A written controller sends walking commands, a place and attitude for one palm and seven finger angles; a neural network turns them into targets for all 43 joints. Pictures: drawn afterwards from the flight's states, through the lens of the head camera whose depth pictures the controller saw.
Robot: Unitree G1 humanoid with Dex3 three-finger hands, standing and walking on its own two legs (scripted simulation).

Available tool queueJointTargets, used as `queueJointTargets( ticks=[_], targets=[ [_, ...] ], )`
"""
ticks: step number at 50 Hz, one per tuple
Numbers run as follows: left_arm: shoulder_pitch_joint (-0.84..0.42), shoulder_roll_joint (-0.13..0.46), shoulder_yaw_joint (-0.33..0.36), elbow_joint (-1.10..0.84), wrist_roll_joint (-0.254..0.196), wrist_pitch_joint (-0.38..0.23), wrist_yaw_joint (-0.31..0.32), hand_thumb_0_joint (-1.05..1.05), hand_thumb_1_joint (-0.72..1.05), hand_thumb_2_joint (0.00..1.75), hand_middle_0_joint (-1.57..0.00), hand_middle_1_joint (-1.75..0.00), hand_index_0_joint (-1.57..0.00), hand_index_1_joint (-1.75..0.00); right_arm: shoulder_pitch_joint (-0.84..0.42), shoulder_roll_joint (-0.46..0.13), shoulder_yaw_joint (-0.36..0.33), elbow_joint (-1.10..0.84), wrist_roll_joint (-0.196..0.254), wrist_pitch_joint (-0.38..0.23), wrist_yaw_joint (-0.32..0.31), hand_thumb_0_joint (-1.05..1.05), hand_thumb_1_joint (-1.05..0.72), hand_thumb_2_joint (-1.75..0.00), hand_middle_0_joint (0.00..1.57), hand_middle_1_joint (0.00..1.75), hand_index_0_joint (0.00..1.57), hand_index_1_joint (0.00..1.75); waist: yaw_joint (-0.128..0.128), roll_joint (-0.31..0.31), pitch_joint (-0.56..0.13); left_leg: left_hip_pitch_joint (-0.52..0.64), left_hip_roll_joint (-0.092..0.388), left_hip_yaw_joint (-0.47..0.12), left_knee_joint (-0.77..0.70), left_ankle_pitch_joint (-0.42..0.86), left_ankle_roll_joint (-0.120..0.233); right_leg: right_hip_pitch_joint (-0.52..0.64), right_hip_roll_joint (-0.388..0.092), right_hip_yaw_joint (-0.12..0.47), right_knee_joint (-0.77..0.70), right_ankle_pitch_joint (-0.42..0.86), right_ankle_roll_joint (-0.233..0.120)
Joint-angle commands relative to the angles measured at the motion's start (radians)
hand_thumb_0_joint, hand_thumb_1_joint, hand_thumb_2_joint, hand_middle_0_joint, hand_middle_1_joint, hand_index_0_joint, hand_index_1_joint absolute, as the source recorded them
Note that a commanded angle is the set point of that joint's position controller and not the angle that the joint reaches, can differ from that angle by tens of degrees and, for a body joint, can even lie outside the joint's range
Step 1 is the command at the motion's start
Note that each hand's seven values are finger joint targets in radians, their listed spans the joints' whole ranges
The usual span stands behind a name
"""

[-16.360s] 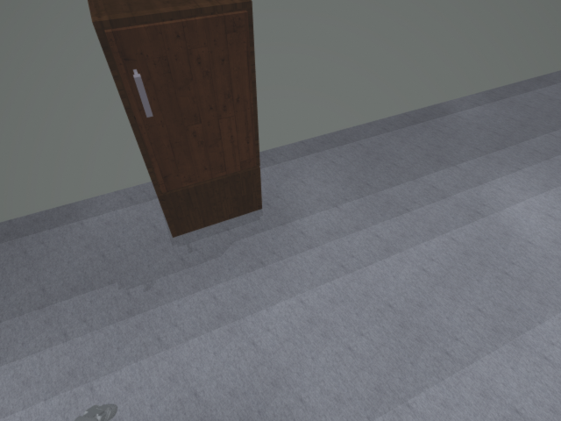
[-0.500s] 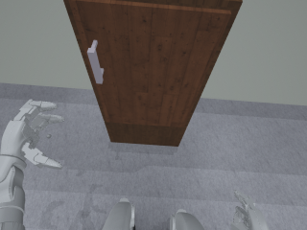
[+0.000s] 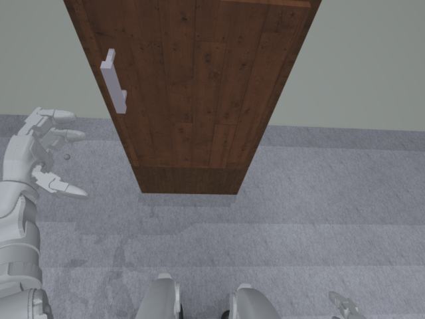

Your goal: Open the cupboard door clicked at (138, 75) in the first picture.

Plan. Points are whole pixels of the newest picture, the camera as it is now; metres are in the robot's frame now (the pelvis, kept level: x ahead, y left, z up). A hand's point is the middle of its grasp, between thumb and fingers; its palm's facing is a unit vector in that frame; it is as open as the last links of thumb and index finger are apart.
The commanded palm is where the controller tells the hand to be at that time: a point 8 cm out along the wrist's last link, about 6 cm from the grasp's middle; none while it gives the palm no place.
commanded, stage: move the hooked fingers beside the handle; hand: left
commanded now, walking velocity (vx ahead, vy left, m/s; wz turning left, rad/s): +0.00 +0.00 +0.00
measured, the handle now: (116, 83) +0.56 +0.22 +0.05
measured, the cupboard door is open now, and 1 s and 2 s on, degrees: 0 0 0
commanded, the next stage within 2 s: slide the fingers in behind the handle in 1.68 s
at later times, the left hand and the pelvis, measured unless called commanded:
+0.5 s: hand (79, 126) +0.45 +0.26 +0.04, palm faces +0.01 -1.00 -0.01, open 14.0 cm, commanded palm +0.44 +0.31 +0.05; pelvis -0.01 +0.00 -0.01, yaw -1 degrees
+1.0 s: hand (86, 101) +0.51 +0.26 +0.05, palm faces +0.01 -1.00 -0.02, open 14.0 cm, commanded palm +0.49 +0.30 +0.04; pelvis -0.01 +0.00 -0.02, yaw -2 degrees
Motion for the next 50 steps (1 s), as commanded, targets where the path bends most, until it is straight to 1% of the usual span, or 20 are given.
queueJointTargets(
  ticks=[1,3,5,8,11,17,20,23,25,27,29,32,35,36,39,41,44,46,47,50],
  targets=[
    [-0.340,0.333,0.094,-0.148,-0.009,-0.062,0.019,0.00,-0.50,0.30,-0.30,-1.20,-0.30,-1.20,0.080,-0.178,-0.073,-0.090,-0.002,-0.021,-0.018,0.00,-0.90,-0.90,0.20,0.30,0.20,0.30,0.008,0.128,-0.391,0.404,-0.014,-0.082,-0.149,0.306,-0.010,0.065,0.014,0.059,-0.138,0.244,-0.004],
    [-0.354,0.353,0.108,-0.152,-0.001,-0.071,0.025,0.00,-0.50,0.30,-0.30,-1.20,-0.30,-1.20,0.088,-0.177,-0.072,-0.094,-0.005,-0.013,-0.014,0.00,-0.90,-0.90,0.20,0.30,0.20,0.30,0.017,0.155,-0.424,0.433,-0.012,-0.083,-0.145,0.351,-0.015,0.070,0.017,0.057,-0.128,0.273,-0.008],
    [-0.347,0.351,0.110,-0.131,0.001,-0.071,0.033,0.00,-0.50,0.30,-0.30,-1.20,-0.30,-1.20,0.093,-0.177,-0.073,-0.097,-0.006,-0.003,-0.008,0.00,-0.90,-0.90,0.20,0.30,0.20,0.30,0.017,0.139,-0.428,0.427,-0.012,-0.080,-0.144,0.354,-0.014,0.076,0.018,0.057,-0.131,0.278,-0.005],
    [-0.392,0.359,0.107,-0.068,0.013,-0.074,0.032,0.00,-0.50,0.30,-0.30,-1.20,-0.30,-1.20,0.103,-0.180,-0.069,-0.091,-0.006,0.010,-0.005,0.00,-0.90,-0.90,0.20,0.30,0.20,0.30,0.002,0.124,-0.399,0.396,-0.010,-0.079,-0.137,0.336,-0.011,0.060,0.023,0.055,-0.126,0.270,-0.004],
    [-0.452,0.331,0.066,-0.001,0.026,-0.071,0.022,0.00,-0.50,0.30,-0.30,-1.20,-0.30,-1.20,0.113,-0.184,-0.071,-0.084,-0.006,0.023,-0.004,0.00,-0.90,-0.90,0.20,0.30,0.20,0.30,-0.024,0.106,-0.370,0.373,-0.009,-0.082,-0.131,0.292,-0.007,0.021,0.022,0.054,-0.130,0.237,-0.001],
    [-0.606,0.341,0.043,0.021,0.041,-0.112,0.019,0.00,-0.50,0.30,-0.30,-1.20,-0.30,-1.20,0.133,-0.191,-0.071,-0.061,-0.012,0.041,-0.005,0.00,-0.90,-0.90,0.20,0.30,0.20,0.30,-0.041,0.167,-0.402,0.441,-0.003,-0.111,-0.121,0.293,-0.012,-0.068,0.024,0.047,-0.113,0.200,-0.012],
    [-0.647,0.405,0.088,0.080,0.054,-0.112,0.035,0.00,-0.50,0.30,-0.30,-1.20,-0.30,-1.20,0.143,-0.198,-0.069,-0.046,-0.013,0.054,-0.008,0.00,-0.90,-0.90,0.20,0.30,0.20,0.30,-0.044,0.132,-0.413,0.405,-0.003,-0.113,-0.111,0.274,-0.010,-0.056,0.024,0.050,-0.110,0.192,-0.006],
    [-0.705,0.415,0.075,0.090,0.073,-0.109,0.046,0.00,-0.50,0.30,-0.30,-1.20,-0.30,-1.20,0.151,-0.198,-0.061,-0.046,-0.017,0.063,-0.008,0.00,-0.90,-0.90,0.20,0.30,0.20,0.30,-0.048,0.178,-0.445,0.420,-0.003,-0.117,-0.105,0.290,-0.011,-0.072,0.022,0.050,-0.098,0.195,-0.006],
    [-0.720,0.457,0.097,0.119,0.082,-0.100,0.056,0.00,-0.50,0.30,-0.30,-1.20,-0.30,-1.20,0.155,-0.202,-0.058,-0.043,-0.019,0.069,-0.007,0.00,-0.90,-0.90,0.20,0.30,0.20,0.30,-0.054,0.169,-0.440,0.385,-0.003,-0.110,-0.094,0.270,-0.006,-0.062,0.024,0.055,-0.102,0.192,-0.003],
    [-0.730,0.498,0.123,0.115,0.091,-0.102,0.061,0.00,-0.50,0.30,-0.30,-1.20,-0.30,-1.20,0.168,-0.203,-0.056,-0.046,-0.023,0.076,-0.008,0.00,-0.90,-0.90,0.20,0.30,0.20,0.30,-0.049,0.178,-0.478,0.392,-0.003,-0.109,-0.081,0.317,-0.004,-0.042,0.026,0.057,-0.090,0.224,-0.006],
    [-0.720,0.509,0.128,0.135,0.098,-0.096,0.060,0.00,-0.50,0.30,-0.30,-1.20,-0.30,-1.20,0.174,-0.204,-0.054,-0.048,-0.023,0.085,-0.004,0.00,-0.90,-0.90,0.20,0.30,0.20,0.30,-0.045,0.189,-0.492,0.406,0.000,-0.108,-0.078,0.359,-0.008,-0.038,0.027,0.054,-0.088,0.254,-0.004],
    [-0.758,0.470,0.091,0.149,0.099,-0.091,0.055,0.00,-0.50,0.30,-0.30,-1.20,-0.30,-1.20,0.182,-0.198,-0.052,-0.045,-0.026,0.093,0.003,0.00,-0.90,-0.90,0.20,0.30,0.20,0.30,-0.068,0.201,-0.479,0.402,0.002,-0.111,-0.066,0.366,-0.005,-0.066,0.030,0.052,-0.084,0.257,-0.003],
    [-0.781,0.492,0.092,0.213,0.100,-0.065,0.047,0.00,-0.50,0.30,-0.30,-1.20,-0.30,-1.20,0.191,-0.210,-0.050,-0.038,-0.021,0.106,-0.001,0.00,-0.90,-0.90,0.20,0.30,0.20,0.30,-0.095,0.139,-0.432,0.330,0.004,-0.103,-0.058,0.315,0.004,-0.058,0.031,0.058,-0.099,0.246,0.006],
    [-0.790,0.534,0.119,0.219,0.106,-0.062,0.047,0.00,-0.50,0.30,-0.30,-1.20,-0.30,-1.20,0.197,-0.215,-0.049,-0.039,-0.023,0.108,-0.003,0.00,-0.90,-0.90,0.20,0.30,0.20,0.30,-0.087,0.139,-0.439,0.309,0.003,-0.102,-0.055,0.306,0.004,-0.046,0.031,0.060,-0.094,0.241,0.006],
    [-0.851,0.518,0.090,0.201,0.117,-0.067,0.046,0.00,-0.50,0.30,-0.30,-1.20,-0.30,-1.20,0.206,-0.212,-0.048,-0.034,-0.027,0.111,-0.002,0.00,-0.90,-0.90,0.20,0.30,0.20,0.30,-0.099,0.192,-0.467,0.354,0.006,-0.110,-0.045,0.339,0.000,-0.088,0.031,0.057,-0.084,0.249,0.003],
    [-0.862,0.554,0.109,0.196,0.125,-0.073,0.051,0.00,-0.50,0.30,-0.30,-1.20,-0.30,-1.20,0.214,-0.216,-0.045,-0.030,-0.030,0.116,0.001,0.00,-0.90,-0.90,0.20,0.30,0.20,0.30,-0.095,0.216,-0.485,0.367,0.008,-0.115,-0.039,0.352,-0.002,-0.098,0.033,0.054,-0.080,0.245,-0.001],
    [-0.933,0.551,0.090,0.207,0.134,-0.074,0.059,0.00,-0.50,0.30,-0.30,-1.20,-0.30,-1.20,0.222,-0.218,-0.042,-0.022,-0.033,0.121,0.001,0.00,-0.90,-0.90,0.20,0.30,0.20,0.30,-0.123,0.226,-0.479,0.382,0.014,-0.129,-0.033,0.346,-0.002,-0.146,0.036,0.049,-0.075,0.229,0.000],
    [-0.868,0.571,0.117,0.238,0.136,-0.060,0.060,0.00,-0.50,0.30,-0.30,-1.20,-0.30,-1.20,0.229,-0.221,-0.041,-0.030,-0.034,0.127,0.004,0.00,-0.90,-0.90,0.20,0.30,0.20,0.30,-0.098,0.216,-0.491,0.366,0.011,-0.126,-0.038,0.344,-0.004,-0.115,0.036,0.048,-0.075,0.228,-0.002],
    [-0.866,0.558,0.106,0.225,0.133,-0.059,0.055,0.00,-0.50,0.30,-0.30,-1.20,-0.30,-1.20,0.232,-0.219,-0.040,-0.035,-0.035,0.127,0.006,0.00,-0.90,-0.90,0.20,0.30,0.20,0.30,-0.097,0.249,-0.520,0.392,0.010,-0.127,-0.035,0.379,-0.003,-0.120,0.036,0.046,-0.067,0.247,-0.005],
    [-0.820,0.584,0.129,0.215,0.138,-0.045,0.052,0.00,-0.50,0.30,-0.30,-1.20,-0.30,-1.20,0.234,-0.219,-0.042,-0.044,-0.034,0.138,0.010,0.00,-0.90,-0.90,0.20,0.30,0.20,0.30,-0.083,0.219,-0.537,0.387,0.012,-0.121,-0.038,0.402,-0.003,-0.079,0.036,0.046,-0.072,0.279,0.000]
  ],
)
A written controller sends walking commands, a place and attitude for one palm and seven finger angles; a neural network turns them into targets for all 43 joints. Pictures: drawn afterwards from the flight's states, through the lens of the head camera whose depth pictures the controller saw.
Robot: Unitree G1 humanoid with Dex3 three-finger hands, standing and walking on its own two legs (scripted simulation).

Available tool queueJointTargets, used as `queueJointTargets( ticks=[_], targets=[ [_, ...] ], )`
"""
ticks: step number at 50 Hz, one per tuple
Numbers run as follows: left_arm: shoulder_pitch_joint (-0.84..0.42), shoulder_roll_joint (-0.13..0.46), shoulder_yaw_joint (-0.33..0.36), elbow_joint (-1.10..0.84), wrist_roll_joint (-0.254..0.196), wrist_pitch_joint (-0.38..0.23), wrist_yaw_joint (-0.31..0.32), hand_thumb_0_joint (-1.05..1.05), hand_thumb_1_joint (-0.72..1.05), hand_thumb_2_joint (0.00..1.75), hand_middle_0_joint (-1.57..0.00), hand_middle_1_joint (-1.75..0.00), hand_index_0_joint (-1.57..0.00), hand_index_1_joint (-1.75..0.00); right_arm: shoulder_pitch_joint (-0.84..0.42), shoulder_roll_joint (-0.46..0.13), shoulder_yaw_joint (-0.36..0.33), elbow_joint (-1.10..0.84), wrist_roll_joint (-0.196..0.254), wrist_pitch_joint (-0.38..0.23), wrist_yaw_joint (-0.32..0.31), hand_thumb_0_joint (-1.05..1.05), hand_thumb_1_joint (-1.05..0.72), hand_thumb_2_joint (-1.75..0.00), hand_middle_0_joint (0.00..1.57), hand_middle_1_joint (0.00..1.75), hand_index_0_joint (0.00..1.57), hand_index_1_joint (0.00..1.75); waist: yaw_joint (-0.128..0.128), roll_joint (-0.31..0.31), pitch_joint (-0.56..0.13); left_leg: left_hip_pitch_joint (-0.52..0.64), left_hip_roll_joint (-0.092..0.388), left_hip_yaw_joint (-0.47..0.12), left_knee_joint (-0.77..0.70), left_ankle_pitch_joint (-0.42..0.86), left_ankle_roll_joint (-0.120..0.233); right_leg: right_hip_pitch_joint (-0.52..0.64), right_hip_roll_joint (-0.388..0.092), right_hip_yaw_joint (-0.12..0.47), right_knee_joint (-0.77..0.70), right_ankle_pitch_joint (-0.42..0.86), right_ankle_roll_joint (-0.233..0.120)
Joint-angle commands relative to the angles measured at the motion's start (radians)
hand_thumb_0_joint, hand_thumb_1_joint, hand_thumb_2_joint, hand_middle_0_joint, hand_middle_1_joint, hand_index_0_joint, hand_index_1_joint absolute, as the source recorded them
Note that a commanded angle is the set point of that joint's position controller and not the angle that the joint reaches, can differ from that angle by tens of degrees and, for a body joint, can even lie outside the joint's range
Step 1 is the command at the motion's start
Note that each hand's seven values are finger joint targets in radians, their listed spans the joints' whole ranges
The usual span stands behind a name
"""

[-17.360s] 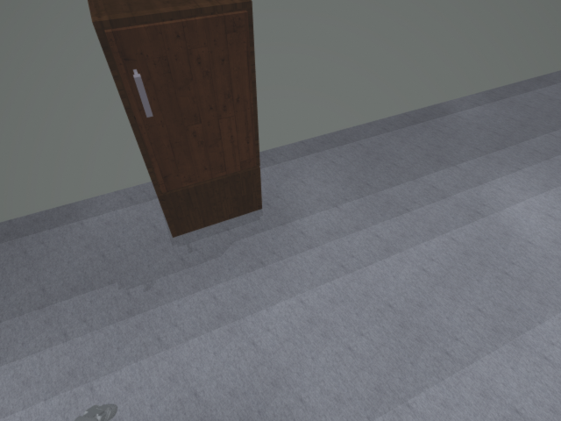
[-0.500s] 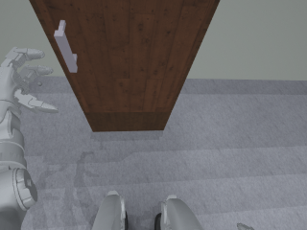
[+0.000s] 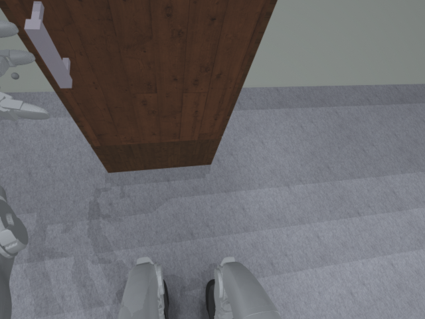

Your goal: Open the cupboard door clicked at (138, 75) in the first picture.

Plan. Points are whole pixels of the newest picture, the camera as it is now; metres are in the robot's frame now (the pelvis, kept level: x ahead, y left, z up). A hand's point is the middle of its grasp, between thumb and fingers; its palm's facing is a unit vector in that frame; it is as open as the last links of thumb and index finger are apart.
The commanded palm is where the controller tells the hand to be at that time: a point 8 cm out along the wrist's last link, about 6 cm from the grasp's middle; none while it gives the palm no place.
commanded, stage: move the hooked fingers beside the handle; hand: left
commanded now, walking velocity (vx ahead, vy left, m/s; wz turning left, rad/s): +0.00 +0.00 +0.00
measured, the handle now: (53, 48) +0.56 +0.24 +0.07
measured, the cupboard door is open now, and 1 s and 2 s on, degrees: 0 0 0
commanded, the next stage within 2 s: slide the fingers in behind the handle in 0.68 s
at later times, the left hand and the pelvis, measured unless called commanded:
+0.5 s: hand (11, 84) +0.50 +0.29 +0.06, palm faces +0.05 -1.00 -0.02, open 14.0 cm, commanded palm +0.49 +0.32 +0.06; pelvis +0.00 +0.01 +0.00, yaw +0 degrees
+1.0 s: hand (21, 82) +0.50 +0.28 +0.06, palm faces +0.03 -1.00 +0.00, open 14.0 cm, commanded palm +0.49 +0.31 +0.06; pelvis +0.01 +0.01 +0.01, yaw +0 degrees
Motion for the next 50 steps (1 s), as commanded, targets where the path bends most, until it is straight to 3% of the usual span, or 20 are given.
queueJointTargets(
  ticks=[1,5,9,10,12,14,16,19,22,24,28,32,35,37,38,42,43,44,48,50],
  targets=[
    [-0.298,0.324,0.049,-0.205,-0.021,-0.046,0.001,0.00,-0.50,0.30,-0.30,-1.20,-0.30,-1.20,0.173,-0.206,-0.077,-0.056,-0.001,-0.002,-0.015,0.00,-0.90,-0.90,0.20,0.30,0.20,0.30,0.039,0.211,-0.544,0.580,-0.017,-0.102,-0.136,0.403,-0.009,0.118,0.011,0.057,-0.146,0.269,-0.002],
    [-0.336,0.314,0.046,-0.260,-0.028,-0.060,0.011,0.00,-0.50,0.30,-0.30,-1.20,-0.30,-1.20,0.172,-0.202,-0.078,-0.057,0.000,0.002,-0.012,0.00,-0.90,-0.90,0.20,0.30,0.20,0.30,0.030,0.216,-0.541,0.597,-0.015,-0.103,-0.139,0.404,-0.009,0.112,0.014,0.057,-0.150,0.270,0.000],
    [-0.349,0.351,0.088,-0.288,-0.033,-0.089,0.024,0.00,-0.50,0.30,-0.30,-1.20,-0.30,-1.20,0.174,-0.205,-0.084,-0.045,-0.004,-0.005,-0.012,0.00,-0.90,-0.90,0.20,0.30,0.20,0.30,0.027,0.201,-0.559,0.609,-0.014,-0.108,-0.140,0.415,-0.008,0.130,0.017,0.059,-0.152,0.279,-0.002],
    [-0.344,0.333,0.075,-0.302,-0.032,-0.094,0.021,0.00,-0.50,0.30,-0.30,-1.20,-0.30,-1.20,0.173,-0.200,-0.083,-0.043,-0.003,-0.005,-0.010,0.00,-0.90,-0.90,0.20,0.30,0.20,0.30,0.036,0.245,-0.567,0.632,-0.016,-0.106,-0.143,0.427,-0.012,0.125,0.016,0.059,-0.152,0.281,-0.003],
    [-0.304,0.292,0.051,-0.264,-0.035,-0.087,0.010,0.00,-0.50,0.30,-0.30,-1.20,-0.30,-1.20,0.175,-0.198,-0.084,-0.040,-0.002,-0.003,-0.008,0.00,-0.90,-0.90,0.20,0.30,0.20,0.30,0.033,0.236,-0.541,0.652,-0.014,-0.111,-0.149,0.435,-0.013,0.105,0.018,0.053,-0.159,0.278,-0.008],
    [-0.295,0.241,-0.002,-0.192,-0.032,-0.059,-0.001,0.00,-0.50,0.30,-0.30,-1.20,-0.30,-1.20,0.170,-0.198,-0.079,-0.036,0.003,0.005,-0.009,0.00,-0.90,-0.90,0.20,0.30,0.20,0.30,0.011,0.201,-0.458,0.610,-0.013,-0.111,-0.159,0.369,-0.012,0.073,0.016,0.048,-0.173,0.237,-0.002],
    [-0.305,0.239,-0.018,-0.153,-0.030,-0.034,-0.008,0.00,-0.50,0.30,-0.30,-1.20,-0.30,-1.20,0.167,-0.203,-0.076,-0.041,0.005,0.005,-0.014,0.00,-0.90,-0.90,0.20,0.30,0.20,0.30,-0.003,0.168,-0.414,0.545,-0.018,-0.104,-0.158,0.307,-0.005,0.072,0.015,0.052,-0.177,0.210,0.000],
    [-0.326,0.274,0.008,-0.168,-0.036,-0.045,-0.009,0.00,-0.50,0.30,-0.30,-1.20,-0.30,-1.20,0.167,-0.209,-0.076,-0.047,0.002,0.002,-0.021,0.00,-0.90,-0.90,0.20,0.30,0.20,0.30,0.007,0.179,-0.447,0.564,-0.017,-0.110,-0.149,0.339,-0.007,0.067,0.014,0.051,-0.163,0.226,-0.004],
    [-0.384,0.259,0.003,-0.255,-0.040,-0.091,0.005,0.00,-0.50,0.30,-0.30,-1.20,-0.30,-1.20,0.167,-0.202,-0.079,-0.044,-0.006,-0.004,-0.016,0.00,-0.90,-0.90,0.20,0.30,0.20,0.30,0.011,0.243,-0.508,0.645,-0.013,-0.128,-0.138,0.402,-0.017,0.026,0.014,0.044,-0.138,0.239,-0.011],
    [-0.395,0.273,0.016,-0.273,-0.039,-0.107,0.014,0.00,-0.50,0.30,-0.30,-1.20,-0.30,-1.20,0.162,-0.206,-0.081,-0.040,-0.008,-0.003,-0.013,0.00,-0.90,-0.90,0.20,0.30,0.20,0.30,0.009,0.244,-0.539,0.672,-0.010,-0.137,-0.138,0.399,-0.021,0.019,0.015,0.043,-0.139,0.230,-0.009],
    [-0.342,0.316,0.052,-0.240,-0.031,-0.087,0.016,0.00,-0.50,0.30,-0.30,-1.20,-0.30,-1.20,0.163,-0.206,-0.079,-0.044,-0.005,-0.001,-0.012,0.00,-0.90,-0.90,0.20,0.30,0.20,0.30,0.031,0.249,-0.558,0.650,-0.014,-0.122,-0.135,0.436,-0.019,0.077,0.014,0.048,-0.139,0.264,-0.009],
    [-0.347,0.317,0.037,-0.215,-0.018,-0.055,0.012,0.00,-0.50,0.30,-0.30,-1.20,-0.30,-1.20,0.162,-0.206,-0.072,-0.052,-0.001,0.007,-0.013,0.00,-0.90,-0.90,0.20,0.30,0.20,0.30,0.023,0.236,-0.515,0.615,-0.014,-0.121,-0.137,0.397,-0.014,0.068,0.015,0.047,-0.141,0.246,-0.008],
    [-0.369,0.292,0.019,-0.259,-0.021,-0.066,0.013,0.00,-0.50,0.30,-0.30,-1.20,-0.30,-1.20,0.161,-0.202,-0.074,-0.050,-0.004,0.008,-0.012,0.00,-0.90,-0.90,0.20,0.30,0.20,0.30,0.020,0.256,-0.543,0.651,-0.012,-0.128,-0.139,0.413,-0.019,0.059,0.015,0.043,-0.143,0.248,-0.007],
    [-0.359,0.309,0.047,-0.290,-0.035,-0.087,0.010,0.00,-0.50,0.30,-0.30,-1.20,-0.30,-1.20,0.168,-0.204,-0.079,-0.046,-0.008,0.005,-0.011,0.00,-0.90,-0.90,0.20,0.30,0.20,0.30,0.029,0.260,-0.574,0.691,-0.009,-0.138,-0.138,0.461,-0.023,0.061,0.019,0.040,-0.137,0.267,-0.013],
    [-0.352,0.280,0.029,-0.303,-0.040,-0.091,0.007,0.00,-0.50,0.30,-0.30,-1.20,-0.30,-1.20,0.167,-0.203,-0.080,-0.044,-0.006,0.005,-0.009,0.00,-0.90,-0.90,0.20,0.30,0.20,0.30,0.024,0.258,-0.593,0.715,-0.008,-0.140,-0.141,0.471,-0.025,0.055,0.019,0.040,-0.144,0.269,-0.009],
    [-0.328,0.170,-0.046,-0.196,-0.049,-0.055,-0.004,0.00,-0.50,0.30,-0.30,-1.20,-0.30,-1.20,0.168,-0.195,-0.079,-0.034,-0.001,0.008,-0.008,0.00,-0.90,-0.90,0.20,0.30,0.20,0.30,-0.005,0.209,-0.464,0.653,-0.010,-0.137,-0.156,0.383,-0.017,0.018,0.018,0.033,-0.162,0.229,-0.007],
    [-0.324,0.205,-0.027,-0.187,-0.044,-0.044,0.000,0.00,-0.50,0.30,-0.30,-1.20,-0.30,-1.20,0.171,-0.206,-0.078,-0.033,-0.002,0.012,-0.012,0.00,-0.90,-0.90,0.20,0.30,0.20,0.30,0.004,0.196,-0.456,0.638,-0.009,-0.139,-0.165,0.371,-0.020,0.024,0.015,0.030,-0.160,0.224,-0.006],
    [-0.337,0.181,-0.053,-0.189,-0.041,-0.036,0.003,0.00,-0.50,0.30,-0.30,-1.20,-0.30,-1.20,0.170,-0.202,-0.078,-0.037,-0.001,0.012,-0.011,0.00,-0.90,-0.90,0.20,0.30,0.20,0.30,-0.001,0.205,-0.453,0.636,-0.012,-0.139,-0.169,0.359,-0.019,0.023,0.014,0.032,-0.163,0.218,-0.006],
    [-0.328,0.209,-0.010,-0.259,-0.043,-0.062,0.032,0.00,-0.50,0.30,-0.30,-1.20,-0.30,-1.20,0.176,-0.199,-0.083,-0.042,-0.008,0.009,-0.008,0.00,-0.90,-0.90,0.20,0.30,0.20,0.30,0.023,0.210,-0.528,0.680,-0.012,-0.139,-0.163,0.416,-0.023,0.046,0.014,0.035,-0.157,0.245,-0.009],
    [-0.333,0.201,-0.005,-0.260,-0.044,-0.081,0.051,0.00,-0.50,0.30,-0.30,-1.20,-0.30,-1.20,0.168,-0.190,-0.081,-0.043,-0.008,0.007,-0.005,0.00,-0.90,-0.90,0.20,0.30,0.20,0.30,0.022,0.202,-0.511,0.656,-0.015,-0.133,-0.163,0.401,-0.023,0.063,0.015,0.036,-0.157,0.241,-0.008]
  ],
)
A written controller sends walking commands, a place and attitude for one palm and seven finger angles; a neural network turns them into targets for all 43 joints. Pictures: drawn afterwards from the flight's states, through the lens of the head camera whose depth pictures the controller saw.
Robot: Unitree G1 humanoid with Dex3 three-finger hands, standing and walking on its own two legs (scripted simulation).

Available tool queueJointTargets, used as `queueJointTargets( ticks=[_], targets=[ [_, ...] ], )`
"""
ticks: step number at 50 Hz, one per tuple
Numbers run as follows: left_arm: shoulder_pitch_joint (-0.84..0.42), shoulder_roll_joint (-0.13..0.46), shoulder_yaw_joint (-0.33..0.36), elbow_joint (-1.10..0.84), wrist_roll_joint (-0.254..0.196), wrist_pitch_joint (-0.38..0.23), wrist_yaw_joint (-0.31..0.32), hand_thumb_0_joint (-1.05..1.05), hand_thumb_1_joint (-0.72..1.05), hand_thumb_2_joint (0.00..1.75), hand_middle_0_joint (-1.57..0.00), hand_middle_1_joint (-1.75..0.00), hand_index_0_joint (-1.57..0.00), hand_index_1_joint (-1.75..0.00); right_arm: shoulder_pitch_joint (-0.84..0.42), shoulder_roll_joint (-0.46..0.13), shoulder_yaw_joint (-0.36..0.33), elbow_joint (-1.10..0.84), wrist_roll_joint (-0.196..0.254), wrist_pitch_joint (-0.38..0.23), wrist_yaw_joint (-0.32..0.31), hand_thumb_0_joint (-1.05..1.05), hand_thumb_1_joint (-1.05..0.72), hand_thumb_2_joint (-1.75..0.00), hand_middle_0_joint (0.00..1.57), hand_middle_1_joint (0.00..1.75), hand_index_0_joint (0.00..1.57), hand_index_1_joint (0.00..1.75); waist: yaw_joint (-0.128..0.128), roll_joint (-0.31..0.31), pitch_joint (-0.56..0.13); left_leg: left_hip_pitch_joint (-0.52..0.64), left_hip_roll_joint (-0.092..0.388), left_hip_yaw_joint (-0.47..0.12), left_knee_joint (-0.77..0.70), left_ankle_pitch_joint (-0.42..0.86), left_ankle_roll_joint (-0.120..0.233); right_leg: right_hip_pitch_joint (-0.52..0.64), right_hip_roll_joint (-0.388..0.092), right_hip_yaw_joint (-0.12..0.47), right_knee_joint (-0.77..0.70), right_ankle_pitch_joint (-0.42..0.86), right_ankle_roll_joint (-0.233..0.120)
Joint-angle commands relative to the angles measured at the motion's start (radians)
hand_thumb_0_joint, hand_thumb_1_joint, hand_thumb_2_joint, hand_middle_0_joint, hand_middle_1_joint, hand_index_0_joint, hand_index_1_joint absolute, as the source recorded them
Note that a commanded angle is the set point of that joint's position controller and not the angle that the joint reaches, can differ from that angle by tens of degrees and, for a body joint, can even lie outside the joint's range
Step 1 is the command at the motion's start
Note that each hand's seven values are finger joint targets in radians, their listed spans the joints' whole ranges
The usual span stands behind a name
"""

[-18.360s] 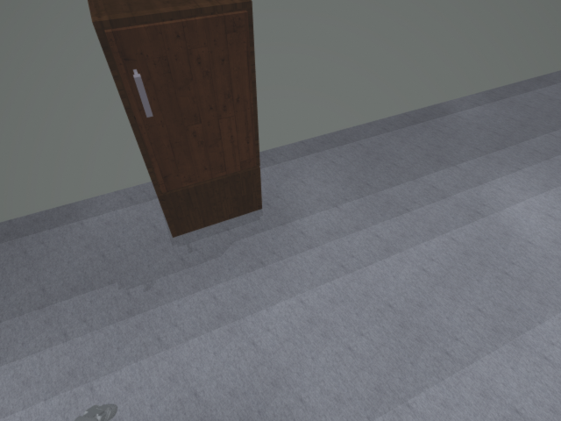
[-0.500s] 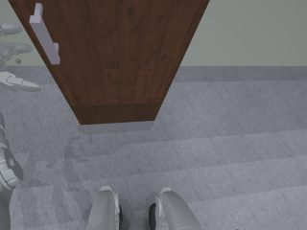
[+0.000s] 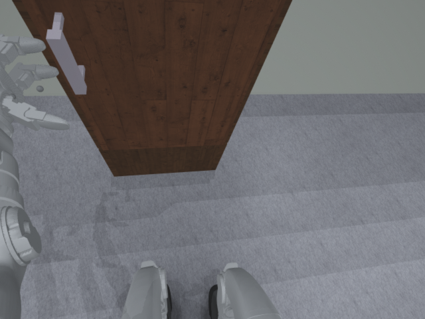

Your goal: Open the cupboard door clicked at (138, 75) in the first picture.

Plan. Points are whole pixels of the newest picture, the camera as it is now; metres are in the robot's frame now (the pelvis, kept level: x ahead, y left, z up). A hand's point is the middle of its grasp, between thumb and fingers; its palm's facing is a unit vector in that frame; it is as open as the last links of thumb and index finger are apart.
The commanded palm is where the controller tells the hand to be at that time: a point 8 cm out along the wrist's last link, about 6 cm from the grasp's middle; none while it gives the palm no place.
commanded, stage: slide the fingers in behind the handle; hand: left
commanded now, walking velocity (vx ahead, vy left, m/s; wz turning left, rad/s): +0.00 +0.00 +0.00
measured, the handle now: (70, 57) +0.56 +0.23 +0.07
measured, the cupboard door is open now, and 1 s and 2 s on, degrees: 0 0 1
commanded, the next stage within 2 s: close the thumb around the handle in 1.38 s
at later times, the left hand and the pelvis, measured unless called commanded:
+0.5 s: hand (65, 85) +0.50 +0.23 +0.06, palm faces +0.04 -1.00 +0.00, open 14.0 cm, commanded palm +0.48 +0.26 +0.06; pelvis +0.00 -0.01 +0.00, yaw +0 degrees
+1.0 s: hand (87, 84) +0.51 +0.19 +0.06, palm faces +0.06 -1.00 -0.01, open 14.0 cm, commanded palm +0.48 +0.23 +0.06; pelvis +0.01 -0.02 +0.00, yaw +1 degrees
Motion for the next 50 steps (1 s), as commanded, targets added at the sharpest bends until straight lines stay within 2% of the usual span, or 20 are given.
queueJointTargets(
  ticks=[1,3,6,8,9,12,18,21,22,23,25,27,31,34,36,37,43,46,48,50],
  targets=[
    [-0.388,0.280,0.059,-0.245,-0.030,-0.103,0.040,0.00,-0.50,0.30,-0.30,-1.20,-0.30,-1.20,0.165,-0.209,-0.084,-0.038,-0.008,-0.016,-0.016,0.00,-0.90,-0.90,0.20,0.30,0.20,0.30,0.005,0.180,-0.504,0.605,-0.006,-0.125,-0.133,0.402,-0.029,0.046,0.021,0.038,-0.123,0.248,-0.019],
    [-0.367,0.291,0.071,-0.272,-0.023,-0.122,0.053,0.00,-0.50,0.30,-0.30,-1.20,-0.30,-1.20,0.166,-0.206,-0.084,-0.042,-0.010,-0.017,-0.012,0.00,-0.90,-0.90,0.20,0.30,0.20,0.30,0.025,0.222,-0.548,0.640,-0.007,-0.124,-0.136,0.443,-0.035,0.063,0.022,0.040,-0.115,0.267,-0.024],
    [-0.343,0.253,0.043,-0.260,-0.010,-0.120,0.066,0.00,-0.50,0.30,-0.30,-1.20,-0.30,-1.20,0.158,-0.200,-0.085,-0.043,-0.008,-0.011,-0.005,0.00,-0.90,-0.90,0.20,0.30,0.20,0.30,0.025,0.230,-0.514,0.648,-0.004,-0.125,-0.147,0.427,-0.039,0.049,0.022,0.035,-0.122,0.250,-0.024],
    [-0.347,0.224,0.021,-0.248,-0.008,-0.114,0.068,0.00,-0.50,0.30,-0.30,-1.20,-0.30,-1.20,0.157,-0.199,-0.086,-0.043,-0.007,-0.009,-0.004,0.00,-0.90,-0.90,0.20,0.30,0.20,0.30,0.017,0.228,-0.502,0.654,-0.004,-0.127,-0.151,0.410,-0.039,0.037,0.022,0.035,-0.127,0.240,-0.023],
    [-0.357,0.210,0.011,-0.231,-0.012,-0.104,0.069,0.00,-0.50,0.30,-0.30,-1.20,-0.30,-1.20,0.156,-0.200,-0.086,-0.041,-0.005,-0.008,-0.006,0.00,-0.90,-0.90,0.20,0.30,0.20,0.30,-0.001,0.188,-0.478,0.619,-0.005,-0.122,-0.150,0.378,-0.033,0.043,0.022,0.037,-0.134,0.236,-0.019],
    [-0.373,0.225,0.022,-0.204,-0.020,-0.095,0.071,0.00,-0.50,0.30,-0.30,-1.20,-0.30,-1.20,0.159,-0.202,-0.082,-0.040,-0.003,-0.011,-0.014,0.00,-0.90,-0.90,0.20,0.30,0.20,0.30,-0.005,0.163,-0.445,0.559,-0.013,-0.109,-0.147,0.330,-0.024,0.065,0.021,0.047,-0.139,0.226,-0.019],
    [-0.413,0.160,-0.030,-0.244,-0.014,-0.132,0.083,0.00,-0.50,0.30,-0.30,-1.20,-0.30,-1.20,0.156,-0.196,-0.087,-0.029,-0.011,-0.020,-0.009,0.00,-0.90,-0.90,0.20,0.30,0.20,0.30,-0.007,0.226,-0.499,0.650,-0.008,-0.128,-0.145,0.378,-0.036,0.013,0.019,0.040,-0.127,0.230,-0.024],
    [-0.401,0.158,-0.020,-0.215,-0.018,-0.123,0.093,0.00,-0.50,0.30,-0.30,-1.20,-0.30,-1.20,0.159,-0.197,-0.089,-0.023,-0.011,-0.018,-0.009,0.00,-0.90,-0.90,0.20,0.30,0.20,0.30,-0.011,0.181,-0.495,0.607,-0.011,-0.120,-0.137,0.367,-0.031,0.042,0.018,0.043,-0.128,0.238,-0.020],
    [-0.402,0.171,-0.009,-0.221,-0.021,-0.123,0.095,0.00,-0.50,0.30,-0.30,-1.20,-0.30,-1.20,0.167,-0.198,-0.087,-0.022,-0.011,-0.017,-0.009,0.00,-0.90,-0.90,0.20,0.30,0.20,0.30,-0.003,0.195,-0.503,0.622,-0.011,-0.122,-0.139,0.390,-0.032,0.048,0.019,0.042,-0.123,0.249,-0.023],
    [-0.377,0.144,-0.027,-0.203,-0.017,-0.113,0.097,0.00,-0.50,0.30,-0.30,-1.20,-0.30,-1.20,0.162,-0.195,-0.088,-0.028,-0.008,-0.015,-0.006,0.00,-0.90,-0.90,0.20,0.30,0.20,0.30,0.000,0.187,-0.501,0.615,-0.014,-0.115,-0.142,0.379,-0.031,0.050,0.018,0.043,-0.129,0.244,-0.020],
    [-0.395,0.152,-0.023,-0.219,-0.012,-0.105,0.112,0.00,-0.50,0.30,-0.30,-1.20,-0.30,-1.20,0.158,-0.192,-0.087,-0.031,-0.010,-0.014,-0.005,0.00,-0.90,-0.90,0.20,0.30,0.20,0.30,-0.002,0.173,-0.505,0.582,-0.017,-0.105,-0.136,0.369,-0.025,0.081,0.017,0.051,-0.132,0.258,-0.016],
    [-0.377,0.185,0.010,-0.226,-0.007,-0.109,0.127,0.00,-0.50,0.30,-0.30,-1.20,-0.30,-1.20,0.166,-0.192,-0.086,-0.038,-0.011,-0.012,-0.005,0.00,-0.90,-0.90,0.20,0.30,0.20,0.30,0.013,0.168,-0.512,0.567,-0.020,-0.099,-0.134,0.383,-0.023,0.110,0.018,0.054,-0.126,0.277,-0.019],
    [-0.392,0.134,-0.033,-0.244,0.005,-0.122,0.144,0.00,-0.50,0.30,-0.30,-1.20,-0.30,-1.20,0.158,-0.179,-0.085,-0.039,-0.011,-0.012,0.002,0.00,-0.90,-0.90,0.20,0.30,0.20,0.30,-0.002,0.154,-0.501,0.542,-0.023,-0.086,-0.130,0.370,-0.022,0.129,0.018,0.060,-0.132,0.289,-0.013],
    [-0.364,0.139,-0.024,-0.201,0.001,-0.121,0.144,0.00,-0.50,0.30,-0.30,-1.20,-0.30,-1.20,0.160,-0.182,-0.087,-0.037,-0.008,-0.009,0.001,0.00,-0.90,-0.90,0.20,0.30,0.20,0.30,-0.004,0.127,-0.466,0.513,-0.024,-0.080,-0.131,0.350,-0.020,0.137,0.019,0.066,-0.139,0.287,-0.013],
    [-0.414,0.107,-0.053,-0.221,-0.002,-0.122,0.145,0.00,-0.50,0.30,-0.30,-1.20,-0.30,-1.20,0.157,-0.181,-0.089,-0.034,-0.009,-0.013,0.000,0.00,-0.90,-0.90,0.20,0.30,0.20,0.30,-0.018,0.140,-0.461,0.517,-0.023,-0.084,-0.134,0.317,-0.019,0.115,0.017,0.065,-0.142,0.257,-0.012],
    [-0.420,0.093,-0.060,-0.234,-0.004,-0.130,0.145,0.00,-0.50,0.30,-0.30,-1.20,-0.30,-1.20,0.160,-0.179,-0.089,-0.033,-0.011,-0.016,0.001,0.00,-0.90,-0.90,0.20,0.30,0.20,0.30,-0.014,0.174,-0.473,0.550,-0.023,-0.088,-0.132,0.338,-0.021,0.096,0.018,0.064,-0.138,0.264,-0.017],
    [-0.396,0.059,-0.070,-0.228,-0.001,-0.133,0.164,0.00,-0.50,0.30,-0.30,-1.20,-0.30,-1.20,0.165,-0.174,-0.094,-0.027,-0.013,-0.014,0.009,0.00,-0.90,-0.90,0.20,0.30,0.20,0.30,-0.006,0.163,-0.512,0.568,-0.026,-0.085,-0.126,0.381,-0.024,0.109,0.017,0.061,-0.131,0.299,-0.015],
    [-0.413,0.090,-0.045,-0.227,0.002,-0.129,0.187,0.00,-0.50,0.30,-0.30,-1.20,-0.30,-1.20,0.166,-0.174,-0.093,-0.028,-0.014,-0.012,0.008,0.00,-0.90,-0.90,0.20,0.30,0.20,0.30,-0.011,0.121,-0.497,0.514,-0.030,-0.075,-0.123,0.362,-0.017,0.156,0.016,0.071,-0.136,0.314,-0.010],
    [-0.390,0.095,-0.035,-0.234,0.010,-0.135,0.196,0.00,-0.50,0.30,-0.30,-1.20,-0.30,-1.20,0.166,-0.172,-0.092,-0.034,-0.017,-0.013,0.011,0.00,-0.90,-0.90,0.20,0.30,0.20,0.30,0.006,0.145,-0.527,0.530,-0.032,-0.073,-0.121,0.396,-0.020,0.168,0.016,0.070,-0.125,0.342,-0.013],
    [-0.379,0.057,-0.066,-0.232,0.017,-0.137,0.201,0.00,-0.50,0.30,-0.30,-1.20,-0.30,-1.20,0.162,-0.165,-0.094,-0.035,-0.015,-0.010,0.016,0.00,-0.90,-0.90,0.20,0.30,0.20,0.30,0.000,0.135,-0.511,0.528,-0.033,-0.069,-0.122,0.384,-0.020,0.166,0.017,0.070,-0.132,0.337,-0.011]
  ],
)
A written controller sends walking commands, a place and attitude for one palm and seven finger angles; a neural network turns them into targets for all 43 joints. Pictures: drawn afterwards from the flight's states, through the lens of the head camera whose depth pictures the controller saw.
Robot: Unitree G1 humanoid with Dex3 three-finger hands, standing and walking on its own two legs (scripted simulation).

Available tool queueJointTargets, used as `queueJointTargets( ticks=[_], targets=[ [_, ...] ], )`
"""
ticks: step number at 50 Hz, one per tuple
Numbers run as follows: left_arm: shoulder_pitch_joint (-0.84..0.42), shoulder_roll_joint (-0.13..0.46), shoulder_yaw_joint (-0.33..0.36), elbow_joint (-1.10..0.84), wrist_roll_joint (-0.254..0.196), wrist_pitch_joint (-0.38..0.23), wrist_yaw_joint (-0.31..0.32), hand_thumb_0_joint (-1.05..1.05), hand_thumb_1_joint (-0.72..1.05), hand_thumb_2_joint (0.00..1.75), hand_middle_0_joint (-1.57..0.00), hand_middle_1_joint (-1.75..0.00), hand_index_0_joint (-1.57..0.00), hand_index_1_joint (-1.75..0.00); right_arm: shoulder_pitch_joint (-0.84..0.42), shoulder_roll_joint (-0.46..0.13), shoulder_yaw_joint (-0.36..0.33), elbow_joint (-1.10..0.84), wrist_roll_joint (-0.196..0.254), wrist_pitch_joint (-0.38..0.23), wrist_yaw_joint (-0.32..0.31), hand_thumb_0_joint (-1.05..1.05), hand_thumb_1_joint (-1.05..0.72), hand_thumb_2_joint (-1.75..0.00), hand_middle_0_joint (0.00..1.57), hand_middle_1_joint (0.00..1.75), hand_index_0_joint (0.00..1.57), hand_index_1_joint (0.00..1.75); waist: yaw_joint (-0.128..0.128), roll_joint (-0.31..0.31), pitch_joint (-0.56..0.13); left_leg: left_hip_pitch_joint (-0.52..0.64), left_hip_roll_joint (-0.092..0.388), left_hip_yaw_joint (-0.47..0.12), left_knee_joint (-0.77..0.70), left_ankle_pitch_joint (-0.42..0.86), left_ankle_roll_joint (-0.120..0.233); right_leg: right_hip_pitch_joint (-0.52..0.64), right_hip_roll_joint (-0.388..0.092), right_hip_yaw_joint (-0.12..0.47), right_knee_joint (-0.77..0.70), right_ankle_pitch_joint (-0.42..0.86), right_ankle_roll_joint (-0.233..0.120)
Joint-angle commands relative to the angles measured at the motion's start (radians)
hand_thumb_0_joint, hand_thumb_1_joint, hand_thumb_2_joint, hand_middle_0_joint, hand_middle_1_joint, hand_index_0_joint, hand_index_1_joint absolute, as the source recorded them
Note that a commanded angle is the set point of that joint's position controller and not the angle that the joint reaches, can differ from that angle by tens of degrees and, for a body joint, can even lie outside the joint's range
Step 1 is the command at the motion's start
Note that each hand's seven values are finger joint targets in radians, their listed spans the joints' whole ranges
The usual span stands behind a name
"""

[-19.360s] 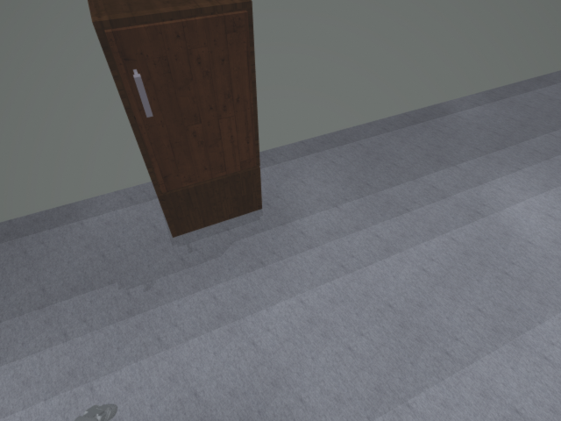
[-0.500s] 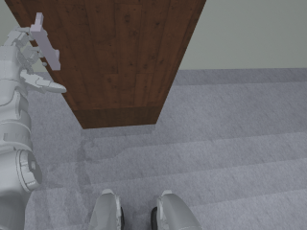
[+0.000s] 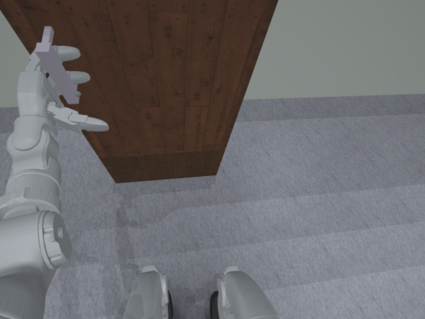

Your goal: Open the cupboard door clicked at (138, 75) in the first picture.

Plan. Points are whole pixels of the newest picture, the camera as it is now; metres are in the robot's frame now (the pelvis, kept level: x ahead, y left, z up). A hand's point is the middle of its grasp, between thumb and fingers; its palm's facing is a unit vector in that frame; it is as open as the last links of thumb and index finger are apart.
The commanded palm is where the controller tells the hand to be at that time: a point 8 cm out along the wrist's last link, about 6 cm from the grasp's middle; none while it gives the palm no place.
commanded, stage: slide the fingers in behind the handle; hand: left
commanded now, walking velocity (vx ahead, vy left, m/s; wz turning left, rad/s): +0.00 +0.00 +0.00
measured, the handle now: (61, 68) +0.55 +0.24 +0.06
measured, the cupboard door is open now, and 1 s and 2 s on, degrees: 0 1 33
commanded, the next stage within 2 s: close the thumb around the handle in 0.38 s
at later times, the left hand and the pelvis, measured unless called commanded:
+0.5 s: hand (78, 93) +0.51 +0.21 +0.05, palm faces +0.05 -1.00 -0.02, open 14.0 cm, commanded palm +0.49 +0.24 +0.05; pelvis +0.00 +0.00 +0.00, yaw +0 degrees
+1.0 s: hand (77, 95) +0.50 +0.21 +0.05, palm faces +0.06 -1.00 -0.02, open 7.3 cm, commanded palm +0.48 +0.24 +0.05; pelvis +0.00 +0.00 +0.00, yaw +0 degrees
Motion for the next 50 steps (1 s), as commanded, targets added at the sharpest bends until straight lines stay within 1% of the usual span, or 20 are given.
queueJointTargets(
  ticks=[1,2,4,7,10,12,13,16,21,22,24,25,27,35,38,40,44,46,49,50],
  targets=[
    [-0.384,0.232,0.013,-0.209,-0.004,-0.073,0.015,0.00,-0.50,0.30,-0.30,-1.20,-0.30,-1.20,0.170,-0.184,-0.071,-0.044,-0.004,-0.010,-0.012,0.00,-0.90,-0.90,0.20,0.30,0.20,0.30,-0.005,0.121,-0.496,0.483,-0.033,-0.071,-0.108,0.380,0.009,0.154,0.014,0.069,-0.152,0.356,0.016],
    [-0.393,0.232,0.013,-0.220,-0.006,-0.081,0.014,0.00,-0.50,0.30,-0.30,-1.20,-0.30,-1.20,0.172,-0.182,-0.070,-0.044,-0.005,-0.011,-0.011,0.00,-0.90,-0.90,0.20,0.30,0.20,0.30,-0.003,0.145,-0.497,0.496,-0.033,-0.073,-0.107,0.392,0.009,0.144,0.015,0.067,-0.145,0.361,0.012],
    [-0.374,0.249,0.029,-0.220,-0.008,-0.083,0.010,0.00,-0.50,0.30,-0.30,-1.20,-0.30,-1.20,0.168,-0.184,-0.071,-0.045,-0.004,-0.008,-0.011,0.00,-0.90,-0.90,0.20,0.30,0.20,0.30,0.006,0.132,-0.516,0.494,-0.034,-0.070,-0.108,0.395,0.007,0.167,0.015,0.070,-0.148,0.371,0.014],
    [-0.397,0.212,-0.004,-0.209,-0.011,-0.086,0.004,0.00,-0.50,0.30,-0.30,-1.20,-0.30,-1.20,0.165,-0.179,-0.069,-0.044,-0.003,-0.009,-0.011,0.00,-0.90,-0.90,0.20,0.30,0.20,0.30,-0.010,0.140,-0.479,0.483,-0.035,-0.070,-0.107,0.372,0.011,0.146,0.015,0.072,-0.152,0.355,0.013],
    [-0.387,0.256,0.029,-0.178,-0.012,-0.080,0.002,0.00,-0.50,0.30,-0.30,-1.20,-0.30,-1.20,0.168,-0.187,-0.070,-0.039,-0.001,-0.006,-0.016,0.00,-0.90,-0.90,0.20,0.30,0.20,0.30,-0.009,0.104,-0.474,0.458,-0.034,-0.072,-0.108,0.358,0.011,0.160,0.015,0.073,-0.154,0.347,0.015],
    [-0.416,0.209,-0.006,-0.198,-0.018,-0.085,-0.002,0.00,-0.50,0.30,-0.30,-1.20,-0.30,-1.20,0.168,-0.181,-0.069,-0.040,-0.002,-0.011,-0.014,0.00,-0.90,-0.90,0.20,0.30,0.20,0.30,-0.017,0.138,-0.477,0.479,-0.036,-0.072,-0.106,0.369,0.012,0.137,0.014,0.071,-0.149,0.350,0.013],
    [-0.407,0.233,0.013,-0.196,-0.013,-0.086,-0.003,0.00,-0.50,0.30,-0.30,-1.20,-0.30,-1.20,0.166,-0.185,-0.071,-0.037,-0.003,-0.009,-0.015,0.00,-0.90,-0.90,0.20,0.30,0.20,0.30,-0.007,0.145,-0.492,0.492,-0.033,-0.073,-0.106,0.370,0.008,0.132,0.014,0.069,-0.148,0.342,0.013],
    [-0.403,0.226,0.006,-0.175,-0.014,-0.077,0.000,0.00,-0.50,0.30,-0.30,-1.20,-0.30,-1.20,0.169,-0.187,-0.070,-0.036,-0.002,-0.008,-0.016,0.00,-0.90,-0.90,0.20,0.30,0.20,0.30,-0.017,0.119,-0.473,0.481,-0.032,-0.079,-0.109,0.360,0.009,0.123,0.014,0.064,-0.151,0.329,0.014],
    [-0.421,0.226,0.004,-0.197,-0.009,-0.080,0.006,0.00,-0.50,0.30,-0.30,-1.20,-0.30,-1.20,0.171,-0.188,-0.072,-0.038,-0.004,-0.006,-0.017,0.00,-0.90,-0.90,0.20,0.30,0.20,0.30,-0.008,0.155,-0.500,0.515,-0.032,-0.084,-0.111,0.375,0.005,0.108,0.012,0.061,-0.146,0.324,0.011],
    [-0.415,0.198,-0.014,-0.203,-0.009,-0.084,0.006,0.00,-0.50,0.30,-0.30,-1.20,-0.30,-1.20,0.173,-0.186,-0.072,-0.038,-0.006,-0.008,-0.014,0.00,-0.90,-0.90,0.20,0.30,0.20,0.30,-0.009,0.174,-0.518,0.545,-0.031,-0.090,-0.110,0.397,0.004,0.087,0.014,0.057,-0.140,0.328,0.007],
    [-0.423,0.204,-0.009,-0.177,-0.011,-0.077,0.011,0.00,-0.50,0.30,-0.30,-1.20,-0.30,-1.20,0.171,-0.189,-0.071,-0.033,-0.005,-0.006,-0.014,0.00,-0.90,-0.90,0.20,0.30,0.20,0.30,-0.020,0.139,-0.487,0.519,-0.029,-0.089,-0.110,0.370,0.005,0.087,0.014,0.057,-0.149,0.312,0.012],
    [-0.406,0.228,0.010,-0.169,-0.010,-0.074,0.014,0.00,-0.44,0.32,-0.30,-1.21,-0.30,-1.21,0.171,-0.191,-0.071,-0.036,-0.004,-0.005,-0.016,0.00,-0.90,-0.90,0.20,0.30,0.20,0.30,-0.013,0.127,-0.474,0.498,-0.030,-0.086,-0.113,0.356,0.007,0.102,0.014,0.060,-0.154,0.307,0.013],
    [-0.442,0.200,-0.017,-0.176,-0.005,-0.078,0.015,0.00,-0.33,0.37,-0.31,-1.22,-0.31,-1.22,0.173,-0.187,-0.069,-0.036,-0.006,-0.008,-0.015,0.00,-0.90,-0.90,0.20,0.30,0.20,0.30,-0.024,0.140,-0.476,0.505,-0.032,-0.090,-0.111,0.355,0.008,0.087,0.014,0.057,-0.147,0.304,0.010],
    [-0.420,0.180,-0.027,-0.205,-0.005,-0.093,0.019,0.00,0.12,0.56,-0.34,-1.27,-0.34,-1.27,0.169,-0.186,-0.074,-0.038,-0.008,-0.004,-0.011,0.00,-0.90,-0.90,0.20,0.30,0.20,0.30,-0.012,0.151,-0.509,0.549,-0.030,-0.094,-0.119,0.376,0.002,0.086,0.015,0.052,-0.151,0.305,0.009],
    [-0.408,0.204,-0.006,-0.201,-0.003,-0.098,0.023,0.00,0.28,0.64,-0.36,-1.28,-0.36,-1.28,0.173,-0.189,-0.074,-0.033,-0.009,-0.003,-0.011,0.00,-0.90,-0.90,0.20,0.30,0.20,0.30,-0.005,0.152,-0.512,0.554,-0.029,-0.095,-0.118,0.399,0.001,0.089,0.016,0.050,-0.145,0.322,0.007],
    [-0.418,0.189,-0.020,-0.214,-0.007,-0.100,0.024,0.00,0.40,0.68,-0.36,-1.30,-0.36,-1.30,0.168,-0.186,-0.073,-0.034,-0.009,-0.001,-0.010,0.00,-0.90,-0.90,0.20,0.30,0.20,0.30,-0.012,0.151,-0.496,0.550,-0.029,-0.092,-0.124,0.386,0.001,0.097,0.016,0.052,-0.154,0.317,0.009],
    [-0.375,0.202,-0.002,-0.206,-0.009,-0.104,0.022,0.00,0.62,0.78,-0.38,-1.32,-0.38,-1.32,0.169,-0.186,-0.074,-0.035,-0.006,0.000,-0.010,0.00,-0.90,-0.90,0.20,0.30,0.20,0.30,0.004,0.150,-0.504,0.556,-0.030,-0.090,-0.127,0.411,-0.002,0.115,0.016,0.051,-0.151,0.340,0.006],
    [-0.397,0.176,-0.023,-0.223,-0.014,-0.106,0.022,0.00,0.73,0.83,-0.39,-1.33,-0.39,-1.33,0.163,-0.182,-0.074,-0.037,-0.007,0.000,-0.008,0.00,-0.90,-0.90,0.20,0.30,0.20,0.30,-0.006,0.151,-0.492,0.553,-0.031,-0.089,-0.128,0.398,0.000,0.111,0.017,0.051,-0.155,0.333,0.009],
    [-0.383,0.215,0.010,-0.195,-0.013,-0.107,0.025,0.00,0.90,0.90,-0.40,-1.35,-0.40,-1.35,0.165,-0.187,-0.074,-0.032,-0.006,0.001,-0.011,0.00,-0.90,-0.90,0.20,0.30,0.20,0.30,-0.002,0.135,-0.476,0.529,-0.032,-0.085,-0.125,0.388,0.002,0.118,0.018,0.056,-0.156,0.333,0.009],
    [-0.397,0.199,-0.007,-0.211,-0.013,-0.108,0.022,0.00,0.90,0.90,-0.40,-1.35,-0.40,-1.35,0.164,-0.185,-0.073,-0.033,-0.007,0.000,-0.012,0.00,-0.90,-0.90,0.20,0.30,0.20,0.30,-0.011,0.126,-0.484,0.532,-0.032,-0.085,-0.126,0.395,0.004,0.125,0.017,0.055,-0.155,0.342,0.011]
  ],
)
